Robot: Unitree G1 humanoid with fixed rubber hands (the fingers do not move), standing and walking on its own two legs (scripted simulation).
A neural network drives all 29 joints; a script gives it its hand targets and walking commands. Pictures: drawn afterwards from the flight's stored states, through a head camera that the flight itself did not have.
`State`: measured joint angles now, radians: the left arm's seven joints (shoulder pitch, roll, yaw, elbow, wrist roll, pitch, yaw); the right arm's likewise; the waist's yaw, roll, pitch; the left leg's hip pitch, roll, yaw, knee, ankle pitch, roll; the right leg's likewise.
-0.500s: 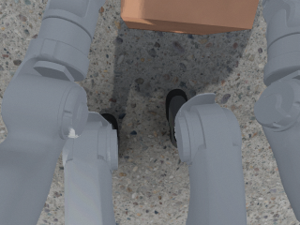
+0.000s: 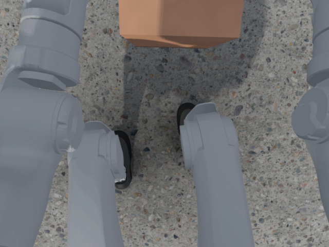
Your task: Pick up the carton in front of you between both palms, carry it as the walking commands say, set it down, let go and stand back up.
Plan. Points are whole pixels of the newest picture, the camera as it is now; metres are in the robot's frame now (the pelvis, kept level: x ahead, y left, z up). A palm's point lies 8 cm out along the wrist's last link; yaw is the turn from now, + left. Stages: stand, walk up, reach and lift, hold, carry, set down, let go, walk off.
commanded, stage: set down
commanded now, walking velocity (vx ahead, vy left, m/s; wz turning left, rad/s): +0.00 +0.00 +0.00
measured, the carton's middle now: out of the picture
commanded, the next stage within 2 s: let go in 0.76 s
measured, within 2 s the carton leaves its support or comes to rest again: neither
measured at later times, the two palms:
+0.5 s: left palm out of the picture +0.61 +0.02 +0.02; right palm out of the picture +0.53 -0.36 +0.02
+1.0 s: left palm out of the picture +0.56 +0.05 +0.14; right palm out of the picture +0.49 -0.34 +0.14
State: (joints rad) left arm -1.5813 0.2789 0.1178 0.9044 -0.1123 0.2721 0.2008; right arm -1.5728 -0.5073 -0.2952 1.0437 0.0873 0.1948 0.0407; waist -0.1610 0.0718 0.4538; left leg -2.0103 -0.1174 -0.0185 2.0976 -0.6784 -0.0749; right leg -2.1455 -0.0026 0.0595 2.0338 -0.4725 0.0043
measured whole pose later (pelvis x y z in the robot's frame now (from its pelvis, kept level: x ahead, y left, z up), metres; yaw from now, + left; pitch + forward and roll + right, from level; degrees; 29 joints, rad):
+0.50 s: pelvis +0.02 -0.01 +0.12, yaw -1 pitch +44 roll +5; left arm -1.42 0.24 0.22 0.83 -0.03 0.33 0.15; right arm -1.39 -0.45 -0.38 0.89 0.00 0.28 0.07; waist -0.13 0.06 0.13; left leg -1.84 -0.10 -0.05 1.62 -0.56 -0.07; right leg -1.96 0.02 0.06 1.58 -0.39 0.00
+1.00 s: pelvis +0.05 -0.02 +0.26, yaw -2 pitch +42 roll +4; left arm -1.01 0.08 0.29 0.65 0.14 0.28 0.15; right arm -1.03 -0.35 -0.39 0.79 -0.14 0.21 0.17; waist -0.09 0.05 0.04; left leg -1.37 -0.07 -0.08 1.01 -0.37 -0.06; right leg -1.48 0.02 0.06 1.00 -0.24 -0.01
